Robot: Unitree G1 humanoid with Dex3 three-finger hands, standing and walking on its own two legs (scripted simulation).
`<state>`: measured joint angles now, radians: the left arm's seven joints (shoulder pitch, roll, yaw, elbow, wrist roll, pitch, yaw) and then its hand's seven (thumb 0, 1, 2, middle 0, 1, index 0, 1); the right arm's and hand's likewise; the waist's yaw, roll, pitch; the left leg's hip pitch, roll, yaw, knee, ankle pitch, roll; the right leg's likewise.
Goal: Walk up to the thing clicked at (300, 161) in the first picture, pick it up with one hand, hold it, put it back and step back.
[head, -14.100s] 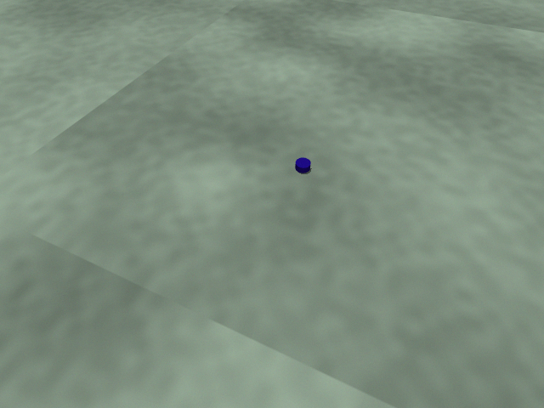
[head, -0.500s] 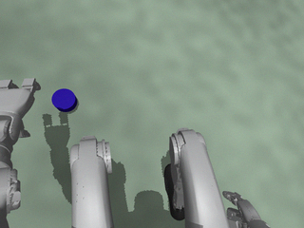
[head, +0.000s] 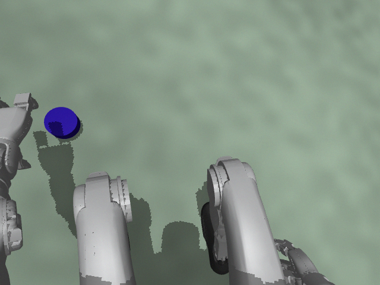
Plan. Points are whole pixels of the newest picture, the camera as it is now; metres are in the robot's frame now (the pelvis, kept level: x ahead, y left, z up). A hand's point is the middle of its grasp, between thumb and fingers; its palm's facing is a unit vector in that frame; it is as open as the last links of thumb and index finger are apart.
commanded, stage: rise first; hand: left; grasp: from above
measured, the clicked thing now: (63, 123) +0.48 +0.29 -0.31
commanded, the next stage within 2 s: approach in 0.16 s
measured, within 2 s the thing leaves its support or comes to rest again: neither
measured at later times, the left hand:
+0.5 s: hand (37, 129) +0.43 +0.31 -0.20, palm faces -0.45 -0.07 -0.89, open 14.0 cm
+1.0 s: hand (39, 118) +0.46 +0.31 -0.20, palm faces -0.53 -0.10 -0.84, open 14.1 cm
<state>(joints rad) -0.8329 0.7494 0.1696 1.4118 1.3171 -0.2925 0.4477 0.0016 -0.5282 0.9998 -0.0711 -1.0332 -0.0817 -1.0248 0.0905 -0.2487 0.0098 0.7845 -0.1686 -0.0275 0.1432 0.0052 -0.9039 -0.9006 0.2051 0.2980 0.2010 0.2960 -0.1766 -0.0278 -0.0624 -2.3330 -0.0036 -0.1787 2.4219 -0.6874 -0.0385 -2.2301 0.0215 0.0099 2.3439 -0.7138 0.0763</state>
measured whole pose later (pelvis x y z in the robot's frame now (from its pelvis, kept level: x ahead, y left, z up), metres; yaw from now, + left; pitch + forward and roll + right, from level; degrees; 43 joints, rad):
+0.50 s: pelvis +0.00 +0.00 -0.01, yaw -1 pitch +33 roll -8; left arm -0.94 0.79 0.10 1.50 1.33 -0.30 0.48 0.00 -0.52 0.99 -0.08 -1.06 -0.09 -1.05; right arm 0.07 -0.26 0.05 0.79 -0.20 -0.04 0.15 0.00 -0.91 -0.90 0.20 0.30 0.20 0.30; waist -0.22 -0.05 -0.03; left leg -2.36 -0.01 -0.21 2.46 -0.69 -0.06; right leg -2.26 0.03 -0.01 2.38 -0.71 0.08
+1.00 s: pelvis +0.00 +0.00 +0.00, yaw -2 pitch +34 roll -9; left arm -0.97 0.83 0.14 1.48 1.18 -0.12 0.32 0.00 -0.53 0.98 -0.07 -1.06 -0.09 -1.05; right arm 0.15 -0.28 0.13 0.71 -0.15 -0.01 0.16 0.01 -0.91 -0.90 0.21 0.30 0.20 0.30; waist -0.29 0.00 0.03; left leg -2.34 0.01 -0.21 2.44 -0.71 -0.05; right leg -2.25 0.04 -0.01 2.35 -0.71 0.10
